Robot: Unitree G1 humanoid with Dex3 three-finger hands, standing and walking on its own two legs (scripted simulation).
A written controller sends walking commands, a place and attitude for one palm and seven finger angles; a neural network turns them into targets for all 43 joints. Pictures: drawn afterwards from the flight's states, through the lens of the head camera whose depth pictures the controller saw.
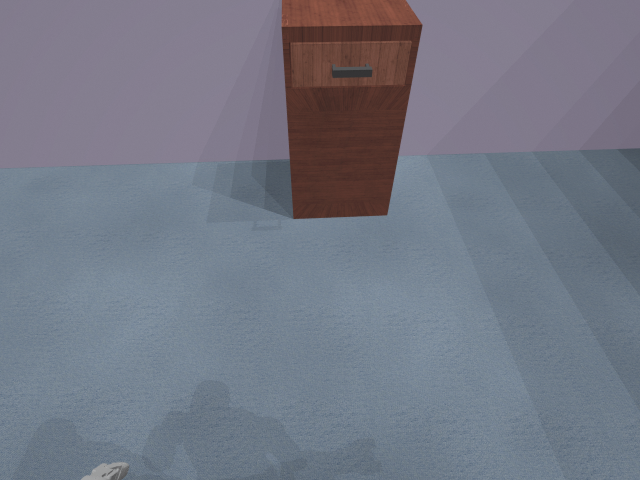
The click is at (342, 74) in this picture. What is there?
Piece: drawer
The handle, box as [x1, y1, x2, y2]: [332, 64, 371, 77]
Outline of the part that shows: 332,64 333,77 371,76 371,67 368,64 365,64 364,67 336,67 334,64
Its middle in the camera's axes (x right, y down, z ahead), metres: +0.10 -0.55 +1.26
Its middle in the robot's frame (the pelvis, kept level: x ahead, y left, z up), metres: +1.31 -0.03 -0.07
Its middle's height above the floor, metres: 0.70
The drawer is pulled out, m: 0.00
